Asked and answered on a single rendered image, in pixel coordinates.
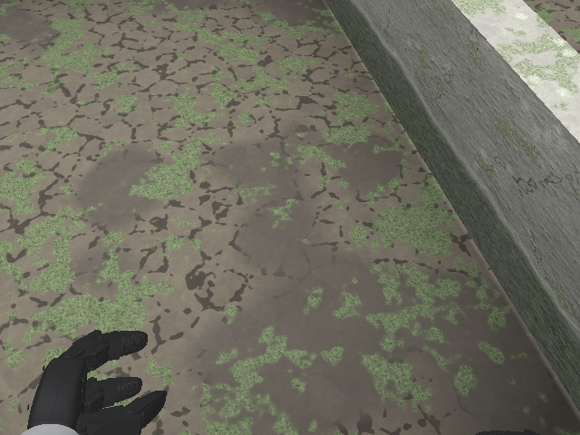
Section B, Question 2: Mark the left robot hand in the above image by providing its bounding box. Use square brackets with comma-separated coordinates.
[27, 330, 167, 435]

